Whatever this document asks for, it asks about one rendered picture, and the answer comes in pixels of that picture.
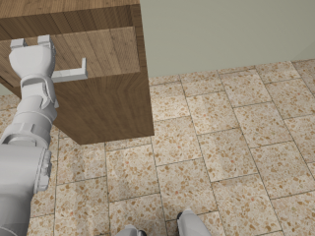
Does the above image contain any left robot hand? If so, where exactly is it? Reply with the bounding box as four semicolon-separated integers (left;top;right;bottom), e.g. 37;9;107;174
9;34;59;108

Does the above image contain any cabinet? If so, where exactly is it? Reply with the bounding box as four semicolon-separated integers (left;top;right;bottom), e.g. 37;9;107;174
0;0;155;146

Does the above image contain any left robot upper arm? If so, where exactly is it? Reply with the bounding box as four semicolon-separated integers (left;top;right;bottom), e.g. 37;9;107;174
0;144;52;236

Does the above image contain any right robot shin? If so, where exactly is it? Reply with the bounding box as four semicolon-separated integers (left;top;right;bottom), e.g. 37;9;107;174
180;208;194;217

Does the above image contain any robot left forearm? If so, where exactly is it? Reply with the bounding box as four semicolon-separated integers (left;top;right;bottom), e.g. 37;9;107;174
0;74;58;150

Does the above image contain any handle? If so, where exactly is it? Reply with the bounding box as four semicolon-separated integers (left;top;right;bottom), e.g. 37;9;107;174
51;57;89;83

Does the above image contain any drawer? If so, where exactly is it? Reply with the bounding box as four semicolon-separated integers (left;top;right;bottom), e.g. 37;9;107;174
0;26;141;87

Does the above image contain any right robot thigh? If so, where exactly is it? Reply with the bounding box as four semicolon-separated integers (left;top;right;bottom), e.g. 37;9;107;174
177;213;212;236

